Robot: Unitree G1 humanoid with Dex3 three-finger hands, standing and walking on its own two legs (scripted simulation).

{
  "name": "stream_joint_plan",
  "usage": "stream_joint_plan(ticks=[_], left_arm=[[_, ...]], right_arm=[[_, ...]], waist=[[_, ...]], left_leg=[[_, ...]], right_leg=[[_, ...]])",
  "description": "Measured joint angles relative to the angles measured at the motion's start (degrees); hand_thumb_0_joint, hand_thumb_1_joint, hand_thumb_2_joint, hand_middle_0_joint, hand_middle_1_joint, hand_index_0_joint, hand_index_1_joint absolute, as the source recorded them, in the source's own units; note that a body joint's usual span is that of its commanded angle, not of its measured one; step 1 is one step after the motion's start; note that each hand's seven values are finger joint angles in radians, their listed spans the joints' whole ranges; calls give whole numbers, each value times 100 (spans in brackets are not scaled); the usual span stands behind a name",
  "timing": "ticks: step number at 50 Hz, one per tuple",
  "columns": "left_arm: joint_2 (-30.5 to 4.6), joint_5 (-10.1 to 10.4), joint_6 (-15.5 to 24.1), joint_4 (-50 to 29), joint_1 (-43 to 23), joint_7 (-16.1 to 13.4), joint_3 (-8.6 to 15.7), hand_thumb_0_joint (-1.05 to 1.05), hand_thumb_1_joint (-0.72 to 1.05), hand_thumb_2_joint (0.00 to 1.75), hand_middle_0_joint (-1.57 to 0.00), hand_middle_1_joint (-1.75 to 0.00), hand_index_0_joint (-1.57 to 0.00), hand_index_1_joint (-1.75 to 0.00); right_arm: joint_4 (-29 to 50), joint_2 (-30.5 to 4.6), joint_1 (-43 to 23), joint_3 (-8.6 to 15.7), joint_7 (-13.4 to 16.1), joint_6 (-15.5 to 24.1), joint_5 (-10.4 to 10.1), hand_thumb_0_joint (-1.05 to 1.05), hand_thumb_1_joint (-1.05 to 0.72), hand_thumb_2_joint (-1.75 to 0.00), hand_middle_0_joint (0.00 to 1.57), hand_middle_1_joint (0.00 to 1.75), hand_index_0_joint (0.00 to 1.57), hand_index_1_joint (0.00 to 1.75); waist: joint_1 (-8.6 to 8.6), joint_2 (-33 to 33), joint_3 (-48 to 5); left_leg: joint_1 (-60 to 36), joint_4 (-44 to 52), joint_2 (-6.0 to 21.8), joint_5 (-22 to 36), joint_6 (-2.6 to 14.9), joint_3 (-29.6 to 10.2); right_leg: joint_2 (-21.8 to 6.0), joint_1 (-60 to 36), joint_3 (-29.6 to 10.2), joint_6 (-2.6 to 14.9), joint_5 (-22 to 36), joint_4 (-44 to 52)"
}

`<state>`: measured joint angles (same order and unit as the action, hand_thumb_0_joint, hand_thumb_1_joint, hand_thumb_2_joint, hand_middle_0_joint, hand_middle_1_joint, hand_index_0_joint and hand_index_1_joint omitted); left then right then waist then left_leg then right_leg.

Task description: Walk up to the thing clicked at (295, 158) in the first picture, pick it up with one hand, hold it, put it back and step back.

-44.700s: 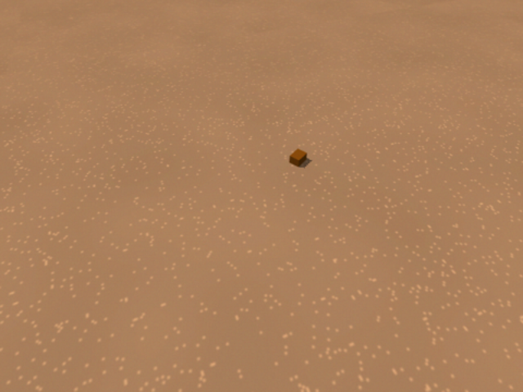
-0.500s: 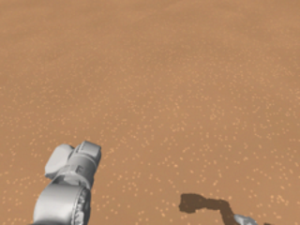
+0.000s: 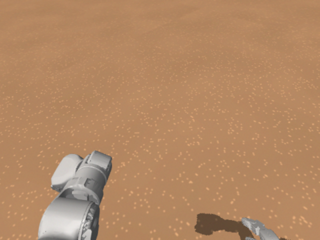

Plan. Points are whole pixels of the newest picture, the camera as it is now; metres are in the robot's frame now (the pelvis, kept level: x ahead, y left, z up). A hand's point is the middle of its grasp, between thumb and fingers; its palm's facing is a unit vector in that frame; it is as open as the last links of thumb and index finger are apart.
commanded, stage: hold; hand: left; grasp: from above
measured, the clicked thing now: (82, 187) +0.31 +0.24 -0.05
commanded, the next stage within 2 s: crouch in 0.58 s
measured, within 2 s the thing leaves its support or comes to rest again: neither
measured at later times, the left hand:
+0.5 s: hand (85, 178) +0.32 +0.23 -0.02, palm faces -0.04 -0.45 -0.89, open 9.2 cm
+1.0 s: hand (88, 185) +0.31 +0.22 -0.04, palm faces -0.13 -0.46 -0.88, open 9.2 cm
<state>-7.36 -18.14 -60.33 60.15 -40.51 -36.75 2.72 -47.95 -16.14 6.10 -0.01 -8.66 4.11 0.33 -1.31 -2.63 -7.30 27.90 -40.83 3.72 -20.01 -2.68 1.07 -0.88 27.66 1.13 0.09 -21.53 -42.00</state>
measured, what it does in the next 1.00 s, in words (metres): stands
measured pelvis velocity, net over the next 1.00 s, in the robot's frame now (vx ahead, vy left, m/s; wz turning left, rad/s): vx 0.00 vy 0.00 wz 0.00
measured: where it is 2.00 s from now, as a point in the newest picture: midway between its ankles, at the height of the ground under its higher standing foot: outside the picture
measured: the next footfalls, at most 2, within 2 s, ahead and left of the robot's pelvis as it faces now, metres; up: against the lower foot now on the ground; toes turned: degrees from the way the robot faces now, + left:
none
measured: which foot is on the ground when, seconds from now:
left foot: down 0.00-1.00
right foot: down 0.00-1.00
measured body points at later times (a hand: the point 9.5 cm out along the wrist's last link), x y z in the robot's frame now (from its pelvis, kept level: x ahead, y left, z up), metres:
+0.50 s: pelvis +0.01 +0.00 +0.00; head +0.02 -0.02 +0.45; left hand +0.32 +0.24 +0.03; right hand +0.17 -0.25 -0.11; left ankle +0.00 +0.15 -0.71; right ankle -0.01 -0.12 -0.71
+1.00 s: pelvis +0.00 +0.00 +0.00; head +0.02 -0.01 +0.45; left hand +0.31 +0.24 +0.01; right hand +0.15 -0.25 -0.12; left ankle +0.00 +0.15 -0.71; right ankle -0.01 -0.12 -0.71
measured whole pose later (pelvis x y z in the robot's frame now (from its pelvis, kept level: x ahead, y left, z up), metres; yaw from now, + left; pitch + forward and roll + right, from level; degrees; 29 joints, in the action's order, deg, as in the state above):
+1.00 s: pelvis +0.00 +0.00 +0.00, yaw +0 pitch +10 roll +0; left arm -7.2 -21.7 -56.2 69.5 -43.4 -34.4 3.3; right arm -50.0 -15.8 5.6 1.0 -8.4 5.2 -0.2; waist -1.7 -1.5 -8.3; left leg 31.0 -41.0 4.0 -19.6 -2.8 0.9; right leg -0.5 30.8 1.1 0.3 -21.1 -42.1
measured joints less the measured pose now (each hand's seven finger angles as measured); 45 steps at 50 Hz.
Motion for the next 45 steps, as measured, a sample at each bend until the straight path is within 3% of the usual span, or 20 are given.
stream_joint_plan(ticks=[16, 35, 45], left_arm=[[30, -120, -12, 11, -42, 133, -82, -2, 12, 43, -76, -42, -76, -46], [71, -157, -7, -2, -71, 134, -14, -2, 15, 37, -79, -34, -79, -39], [78, -229, 89, 462, -204, 204, -21, -2, 15, 42, -73, -42, -74, -44]], right_arm=[[7, 2, -38, 18, 18, 1, -42, 1, -90, -90, 20, 30, 20, 30], [54, -20, 5, 96, 9, -74, -62, 2, -90, -90, 20, 30, 20, 30], [-111, 4, -36, 95, 7, -10, -84, 1, -87, -89, 20, 30, 20, 30]], waist=[[38, 34, 25], [30, 28, -13], [19, 53, -106]], left_leg=[[-103, 130, -29, 33, 10, -5], [-43, 182, -16, 70, -16, -15], [45, 162, 2, 81, -17, -15]], right_leg=[[-24, -110, 8, -12, 24, 126], [-7, -26, 15, 18, 32, 126], [12, 57, 11, 20, 57, 127]])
